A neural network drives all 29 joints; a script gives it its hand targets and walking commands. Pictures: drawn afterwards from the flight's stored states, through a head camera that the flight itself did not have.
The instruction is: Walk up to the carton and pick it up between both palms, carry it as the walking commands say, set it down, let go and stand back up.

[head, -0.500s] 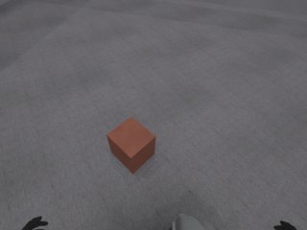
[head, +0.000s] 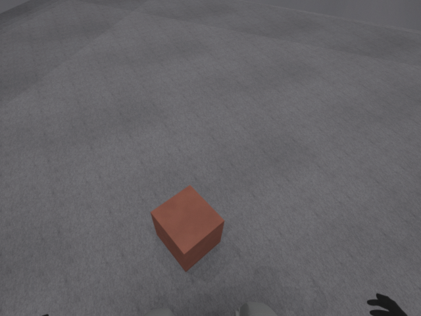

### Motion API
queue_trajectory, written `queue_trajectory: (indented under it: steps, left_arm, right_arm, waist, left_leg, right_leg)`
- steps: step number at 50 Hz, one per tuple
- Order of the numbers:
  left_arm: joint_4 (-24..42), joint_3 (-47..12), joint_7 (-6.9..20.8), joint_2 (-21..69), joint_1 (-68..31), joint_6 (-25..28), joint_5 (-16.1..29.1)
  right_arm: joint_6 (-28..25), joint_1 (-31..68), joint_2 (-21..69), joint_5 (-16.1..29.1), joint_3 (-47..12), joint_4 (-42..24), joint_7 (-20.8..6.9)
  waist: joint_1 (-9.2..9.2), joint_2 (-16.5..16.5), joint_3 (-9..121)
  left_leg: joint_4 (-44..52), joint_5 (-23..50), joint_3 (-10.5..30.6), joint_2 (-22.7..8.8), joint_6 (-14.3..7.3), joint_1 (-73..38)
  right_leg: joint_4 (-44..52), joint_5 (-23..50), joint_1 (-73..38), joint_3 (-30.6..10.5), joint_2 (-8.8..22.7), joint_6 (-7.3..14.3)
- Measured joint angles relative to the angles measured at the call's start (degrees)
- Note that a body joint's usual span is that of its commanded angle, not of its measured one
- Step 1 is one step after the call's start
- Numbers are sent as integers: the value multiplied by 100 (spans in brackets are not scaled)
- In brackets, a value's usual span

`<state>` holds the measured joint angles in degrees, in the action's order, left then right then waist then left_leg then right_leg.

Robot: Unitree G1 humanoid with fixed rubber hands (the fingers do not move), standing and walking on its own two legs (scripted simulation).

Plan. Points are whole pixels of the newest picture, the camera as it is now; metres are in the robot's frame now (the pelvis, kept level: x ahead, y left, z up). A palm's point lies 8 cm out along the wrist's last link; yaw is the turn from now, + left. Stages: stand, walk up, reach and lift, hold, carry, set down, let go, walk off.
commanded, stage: walk up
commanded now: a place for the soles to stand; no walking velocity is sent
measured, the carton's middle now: (187, 228) +0.55 +0.09 -0.64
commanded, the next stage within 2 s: none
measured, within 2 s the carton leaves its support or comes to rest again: neither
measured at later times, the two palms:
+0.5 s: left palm (70, 263) +0.22 +0.29 -0.07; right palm (382, 295) +0.18 -0.35 -0.10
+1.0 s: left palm (64, 263) +0.21 +0.30 -0.06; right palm out of the picture +0.17 -0.46 -0.04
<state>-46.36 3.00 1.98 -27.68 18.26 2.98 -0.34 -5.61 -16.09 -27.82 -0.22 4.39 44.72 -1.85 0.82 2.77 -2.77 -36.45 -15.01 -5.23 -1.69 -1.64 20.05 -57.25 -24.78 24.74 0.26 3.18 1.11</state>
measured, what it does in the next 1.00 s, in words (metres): walks ahead: right foot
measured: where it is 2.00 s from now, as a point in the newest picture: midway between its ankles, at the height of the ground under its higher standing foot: outside the picture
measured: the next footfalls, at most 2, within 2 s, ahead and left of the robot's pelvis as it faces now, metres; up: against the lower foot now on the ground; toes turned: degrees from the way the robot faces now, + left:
right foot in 0.16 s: +0.17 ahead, -0.15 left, +0.00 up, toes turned -4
right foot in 1.06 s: +0.23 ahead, -0.25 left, +0.00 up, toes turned +13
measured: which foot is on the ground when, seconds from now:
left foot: down 0.00-1.00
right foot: up 0.00-0.14, down 0.16-0.78, up 0.80-1.00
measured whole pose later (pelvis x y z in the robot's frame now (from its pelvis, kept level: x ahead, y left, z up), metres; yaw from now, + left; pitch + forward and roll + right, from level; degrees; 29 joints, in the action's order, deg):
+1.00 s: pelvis +0.09 -0.08 +0.00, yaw +11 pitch +0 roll +1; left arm -40.4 8.6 7.2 -31.3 1.9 -4.8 -3.5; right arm -5.1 -22.4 -31.3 -2.6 5.6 51.3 6.0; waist -1.5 4.6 -5.6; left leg -34.4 -19.2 9.5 -2.1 3.7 16.2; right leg -50.6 -25.2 29.0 -4.6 4.4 1.2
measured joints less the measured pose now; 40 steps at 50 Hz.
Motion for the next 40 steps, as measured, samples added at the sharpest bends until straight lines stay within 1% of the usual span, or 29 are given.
queue_trajectory:
  steps: [2,4,6,8,9,11,12,13,14,16,18,23,28,38,39,40]
  left_arm:
    - [-50,-20,15,53,-101,23,-8]
    - [-82,-8,15,103,-212,30,2]
    - [-106,18,-14,130,-334,46,15]
    - [-117,50,-52,74,-423,79,-2]
    - [-156,63,-78,76,-496,91,-17]
    - [-221,29,-110,116,-652,72,-16]
    - [-245,1,-123,131,-730,46,-9]
    - [-270,-28,-134,140,-809,14,1]
    - [-304,-55,-142,149,-888,-16,17]
    - [-388,-109,-155,192,-1048,-47,54]
    - [-481,-150,-169,238,-1188,-35,70]
    - [-742,-210,-205,283,-1491,-38,80]
    - [-1020,-251,-211,326,-1709,-82,82]
    - [-1601,-288,-160,399,-1783,-129,55]
    - [-1507,-186,-71,379,-1773,-220,-43]
    - [-1303,-74,34,316,-1777,-342,-139]
  right_arm:
    - [37,-33,-30,-18,-12,-4,27]
    - [73,-58,-78,-33,-17,0,45]
    - [125,-67,-115,-14,-42,21,64]
    - [195,-81,-104,17,-104,51,81]
    - [236,-44,-80,30,-134,98,94]
    - [327,59,13,61,-200,231,143]
    - [349,101,63,57,-233,304,165]
    - [349,143,117,44,-262,388,182]
    - [337,181,170,24,-288,481,192]
    - [306,247,249,-1,-335,664,189]
    - [296,353,299,10,-368,830,180]
    - [327,699,337,40,-393,1127,182]
    - [380,998,306,31,-380,1376,179]
    - [448,1307,338,-6,-399,1791,152]
    - [413,1229,346,11,-351,1732,200]
    - [354,1056,346,12,-277,1618,279]
  waist:
    - [-103,25,-6]
    - [-198,-17,-39]
    - [-266,-100,-90]
    - [-273,-106,-98]
    - [-254,-152,-115]
    - [-220,-243,-135]
    - [-200,-274,-136]
    - [-176,-287,-136]
    - [-158,-288,-129]
    - [-141,-307,-95]
    - [-142,-332,-71]
    - [-158,-302,-50]
    - [-134,-267,-15]
    - [-57,-252,67]
    - [-66,-236,80]
    - [-83,-188,84]
  left_leg:
    - [145,-16,-12,-27,35,-181]
    - [163,-82,5,-82,79,-280]
    - [15,-227,56,-164,146,-296]
    - [-319,-479,86,-209,250,-226]
    - [-507,-620,117,-250,246,-172]
    - [-712,-997,266,-209,128,-112]
    - [-689,-1035,311,-171,79,-125]
    - [-602,-850,337,-139,74,-172]
    - [-508,-658,342,-120,136,-226]
    - [-380,-651,364,-107,324,-312]
    - [-250,-674,398,-109,400,-396]
    - [108,-547,447,-88,398,-629]
    - [447,-395,477,-90,406,-844]
    - [1245,21,513,-86,394,-1261]
    - [1242,34,557,-76,370,-1222]
    - [1179,25,649,-49,353,-1140]
  right_leg:
    - [253,95,176,78,76,-39]
    - [727,329,232,178,114,-33]
    - [1337,754,128,269,76,19]
    - [1980,1182,-99,239,18,97]
    - [1914,1228,-72,238,-19,37]
    - [1689,1085,-9,255,-55,-39]
    - [1635,1012,-8,258,-54,-49]
    - [1602,956,-16,250,-46,-58]
    - [1585,914,-30,240,-32,-71]
    - [1639,887,-92,253,-11,-109]
    - [1765,901,-188,294,-11,-108]
    - [2062,968,-430,368,9,-83]
    - [2395,1096,-667,422,4,-95]
    - [3266,1521,-1156,499,-21,-134]
    - [3112,1253,-1085,516,-15,-98]
    - [2721,784,-929,438,-40,-51]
